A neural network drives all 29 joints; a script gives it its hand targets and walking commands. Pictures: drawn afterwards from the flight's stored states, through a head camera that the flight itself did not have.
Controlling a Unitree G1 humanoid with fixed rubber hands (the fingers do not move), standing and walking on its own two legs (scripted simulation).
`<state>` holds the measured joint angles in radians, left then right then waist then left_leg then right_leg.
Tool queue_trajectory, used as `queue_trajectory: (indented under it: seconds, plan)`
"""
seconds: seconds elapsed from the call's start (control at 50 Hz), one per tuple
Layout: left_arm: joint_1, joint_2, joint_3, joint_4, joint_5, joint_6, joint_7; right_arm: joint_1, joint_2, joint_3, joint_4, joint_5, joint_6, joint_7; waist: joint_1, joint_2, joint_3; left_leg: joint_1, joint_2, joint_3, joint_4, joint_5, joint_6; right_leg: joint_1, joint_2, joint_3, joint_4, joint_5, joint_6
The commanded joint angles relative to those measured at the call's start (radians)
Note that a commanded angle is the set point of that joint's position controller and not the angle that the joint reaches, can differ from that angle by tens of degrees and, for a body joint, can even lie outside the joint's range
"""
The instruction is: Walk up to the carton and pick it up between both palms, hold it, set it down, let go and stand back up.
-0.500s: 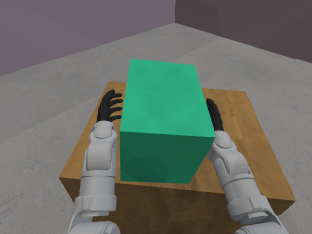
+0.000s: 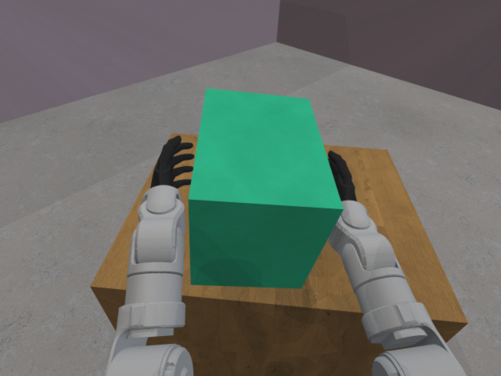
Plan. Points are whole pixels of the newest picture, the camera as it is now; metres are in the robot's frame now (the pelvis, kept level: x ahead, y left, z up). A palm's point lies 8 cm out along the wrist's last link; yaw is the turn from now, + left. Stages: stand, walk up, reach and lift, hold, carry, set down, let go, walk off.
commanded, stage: reach and lift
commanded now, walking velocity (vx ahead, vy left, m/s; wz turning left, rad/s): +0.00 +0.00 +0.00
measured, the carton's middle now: (252, 186) +0.40 -0.01 +0.13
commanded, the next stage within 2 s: hold in 0.18 s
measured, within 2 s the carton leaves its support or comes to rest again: neither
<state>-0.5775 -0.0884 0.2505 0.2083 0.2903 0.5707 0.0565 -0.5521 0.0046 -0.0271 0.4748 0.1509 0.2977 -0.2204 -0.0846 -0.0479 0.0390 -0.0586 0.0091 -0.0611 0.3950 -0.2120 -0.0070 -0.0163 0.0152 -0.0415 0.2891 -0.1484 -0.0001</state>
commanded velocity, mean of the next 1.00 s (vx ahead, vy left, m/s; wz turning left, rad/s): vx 0.00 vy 0.00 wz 0.00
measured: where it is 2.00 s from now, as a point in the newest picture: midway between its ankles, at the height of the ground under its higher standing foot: outside the picture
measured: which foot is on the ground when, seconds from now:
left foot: down 0.00-1.00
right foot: down 0.00-1.00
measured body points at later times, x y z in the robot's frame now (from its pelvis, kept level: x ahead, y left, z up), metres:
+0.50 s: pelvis +0.00 +0.00 +0.00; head -0.06 +0.03 +0.44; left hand +0.36 +0.15 +0.19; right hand +0.35 -0.13 +0.16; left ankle +0.01 +0.12 -0.75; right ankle +0.02 -0.12 -0.75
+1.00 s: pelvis -0.01 +0.00 +0.00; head -0.06 +0.02 +0.45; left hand +0.37 +0.14 +0.19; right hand +0.36 -0.14 +0.17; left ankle +0.01 +0.12 -0.75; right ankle +0.02 -0.12 -0.75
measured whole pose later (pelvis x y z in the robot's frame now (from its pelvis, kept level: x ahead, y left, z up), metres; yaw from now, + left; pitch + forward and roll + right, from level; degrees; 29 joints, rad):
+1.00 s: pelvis -0.01 +0.00 +0.00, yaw +0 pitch -10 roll -1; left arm -0.61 -0.09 0.28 0.13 0.32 0.67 0.01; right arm -0.58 0.00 -0.01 0.44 0.18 0.35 -0.24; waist -0.07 -0.04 0.05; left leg -0.02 0.01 -0.05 0.40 -0.21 -0.01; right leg 0.02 0.02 -0.04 0.30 -0.15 0.00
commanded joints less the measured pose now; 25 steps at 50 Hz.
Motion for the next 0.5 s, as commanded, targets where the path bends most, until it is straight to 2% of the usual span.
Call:
queue_trajectory:
  seconds: [0.0, 0.06, 0.1, 0.16, 0.22, 0.28, 0.42, 0.48]
  plan:
    - [-0.595, -0.599, -0.556, -0.056, -0.137, -0.021, -0.165, -0.916, 0.599, 0.412, -0.358, 0.070, -0.096, 0.095, -0.012, 0.075, -0.433, 0.068, -0.053, 0.038, -0.052, 0.244, -0.033, 0.129, 0.043, -0.019, -0.005, 0.278, 0.047]
    - [-0.612, -0.591, -0.562, -0.118, -0.156, -0.012, -0.162, -0.901, 0.595, 0.428, -0.390, 0.081, -0.092, 0.091, -0.015, 0.096, -0.491, 0.105, -0.044, 0.035, -0.031, 0.292, -0.033, 0.123, 0.041, -0.024, -0.001, 0.298, 0.036]
    - [-0.594, -0.581, -0.546, -0.105, -0.148, 0.002, -0.160, -0.909, 0.585, 0.437, -0.390, 0.095, -0.083, 0.086, -0.003, 0.084, -0.470, 0.111, -0.043, 0.034, -0.028, 0.309, -0.033, 0.125, 0.044, -0.025, -0.005, 0.296, 0.036]
    - [-0.578, -0.580, -0.563, -0.147, -0.151, 0.021, -0.158, -0.889, 0.577, 0.460, -0.413, 0.116, -0.070, 0.077, -0.003, 0.098, -0.466, 0.125, -0.043, 0.035, -0.018, 0.354, -0.040, 0.137, 0.048, -0.024, -0.002, 0.318, 0.032]
    - [-0.547, -0.563, -0.538, -0.129, -0.133, 0.050, -0.168, -0.879, 0.567, 0.455, -0.409, 0.117, -0.049, 0.070, -0.001, 0.075, -0.397, 0.107, -0.040, 0.038, -0.035, 0.316, -0.032, 0.138, 0.047, -0.022, -0.014, 0.284, 0.033]
    - [-0.554, -0.567, -0.555, -0.186, -0.137, 0.071, -0.174, -0.876, 0.564, 0.463, -0.426, 0.133, -0.038, 0.066, -0.001, 0.094, -0.398, 0.117, -0.040, 0.042, -0.035, 0.336, -0.038, 0.157, 0.048, -0.020, -0.014, 0.282, 0.025]
    - [-0.588, -0.549, -0.511, -0.146, -0.115, 0.101, -0.194, -0.897, 0.568, 0.411, -0.373, 0.102, -0.015, 0.071, 0.004, 0.077, -0.293, 0.068, -0.036, 0.059, -0.079, 0.210, -0.024, 0.127, 0.040, -0.022, -0.035, 0.154, 0.022]
    - [-0.620, -0.572, -0.531, -0.149, -0.138, 0.098, -0.194, -0.951, 0.579, 0.403, -0.411, 0.101, -0.028, 0.078, -0.001, 0.087, -0.350, 0.074, -0.037, 0.061, -0.072, 0.199, -0.026, 0.118, 0.042, -0.027, -0.033, 0.136, 0.018]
